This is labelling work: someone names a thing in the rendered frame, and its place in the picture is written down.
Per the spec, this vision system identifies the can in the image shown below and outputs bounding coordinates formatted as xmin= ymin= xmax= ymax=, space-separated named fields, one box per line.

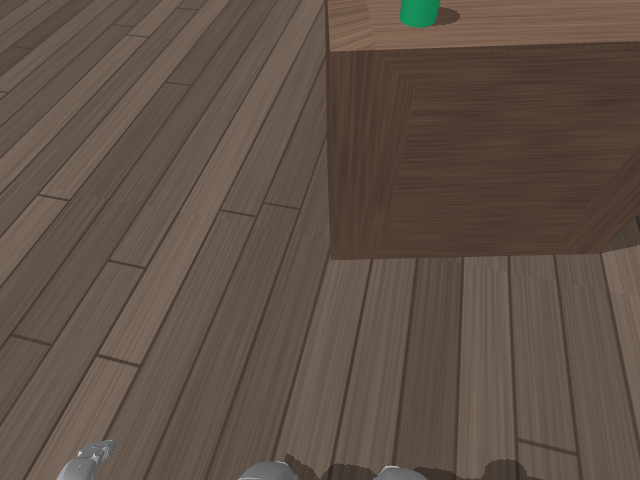
xmin=400 ymin=0 xmax=440 ymax=28

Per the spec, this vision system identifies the left robot hand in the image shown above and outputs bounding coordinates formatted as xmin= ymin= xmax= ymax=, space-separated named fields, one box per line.
xmin=56 ymin=439 xmax=117 ymax=480

